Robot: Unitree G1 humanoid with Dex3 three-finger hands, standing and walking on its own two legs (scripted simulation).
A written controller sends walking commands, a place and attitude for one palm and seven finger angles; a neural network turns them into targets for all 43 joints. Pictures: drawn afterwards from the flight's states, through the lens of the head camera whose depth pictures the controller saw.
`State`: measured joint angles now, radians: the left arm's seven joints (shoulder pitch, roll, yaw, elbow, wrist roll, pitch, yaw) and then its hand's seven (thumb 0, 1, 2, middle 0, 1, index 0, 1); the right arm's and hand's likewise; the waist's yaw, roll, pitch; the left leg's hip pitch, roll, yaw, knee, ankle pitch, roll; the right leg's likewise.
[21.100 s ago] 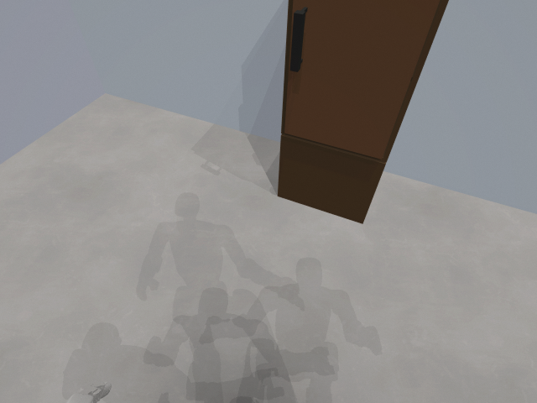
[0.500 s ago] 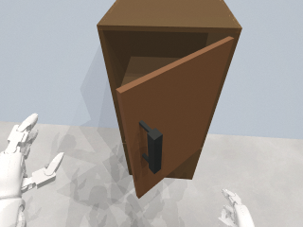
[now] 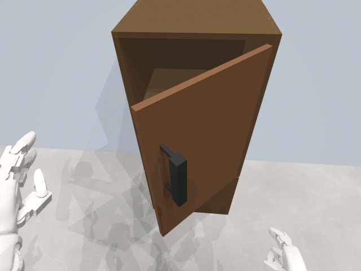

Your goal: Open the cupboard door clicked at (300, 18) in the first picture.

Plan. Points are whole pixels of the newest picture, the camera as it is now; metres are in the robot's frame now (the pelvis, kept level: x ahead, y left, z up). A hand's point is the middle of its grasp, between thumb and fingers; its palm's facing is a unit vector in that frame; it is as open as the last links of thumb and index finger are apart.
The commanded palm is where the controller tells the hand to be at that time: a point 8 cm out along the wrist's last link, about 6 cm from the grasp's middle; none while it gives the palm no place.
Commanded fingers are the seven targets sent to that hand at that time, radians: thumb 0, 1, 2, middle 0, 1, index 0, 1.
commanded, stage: step back with the hand held close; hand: left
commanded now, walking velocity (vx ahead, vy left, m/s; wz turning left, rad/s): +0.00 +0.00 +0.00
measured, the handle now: (172, 175) +0.32 +0.07 +0.04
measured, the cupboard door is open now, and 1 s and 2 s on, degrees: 44 44 44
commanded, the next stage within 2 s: stop stepping back and stand still in 1.18 s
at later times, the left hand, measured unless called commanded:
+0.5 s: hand (36, 205) +0.17 +0.27 +0.14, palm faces +0.31 -0.80 -0.51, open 7.4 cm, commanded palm +0.11 +0.31 +0.17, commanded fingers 0.00 0.90 0.90 -0.20 -0.30 -0.20 -0.30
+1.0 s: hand out of the picture +0.04 +0.30 +0.15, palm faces +0.47 -0.77 -0.43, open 7.4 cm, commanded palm -0.02 +0.34 +0.17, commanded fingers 0.00 0.90 0.90 -0.20 -0.30 -0.20 -0.30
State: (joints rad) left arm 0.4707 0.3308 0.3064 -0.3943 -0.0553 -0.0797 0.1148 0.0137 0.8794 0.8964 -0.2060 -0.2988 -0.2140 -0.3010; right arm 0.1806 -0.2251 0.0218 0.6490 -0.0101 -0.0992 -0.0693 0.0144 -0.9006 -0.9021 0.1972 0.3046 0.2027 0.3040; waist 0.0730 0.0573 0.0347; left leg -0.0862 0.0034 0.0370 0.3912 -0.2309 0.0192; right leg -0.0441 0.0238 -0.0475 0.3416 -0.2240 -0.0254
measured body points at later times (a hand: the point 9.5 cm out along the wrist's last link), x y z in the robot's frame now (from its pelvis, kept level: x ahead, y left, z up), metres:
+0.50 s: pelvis -0.04 +0.02 -0.01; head -0.01 +0.02 +0.44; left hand +0.15 +0.31 +0.17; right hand +0.14 -0.24 -0.08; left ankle -0.01 +0.10 -0.75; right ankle -0.02 -0.10 -0.75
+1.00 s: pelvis -0.15 +0.04 -0.03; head -0.13 +0.06 +0.42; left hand +0.01 +0.34 +0.17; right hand +0.04 -0.19 -0.10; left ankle -0.05 +0.12 -0.74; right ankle -0.03 -0.10 -0.74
